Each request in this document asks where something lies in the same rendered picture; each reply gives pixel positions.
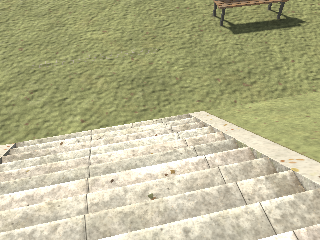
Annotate stairs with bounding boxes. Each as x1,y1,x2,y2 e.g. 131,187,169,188
0,114,320,240

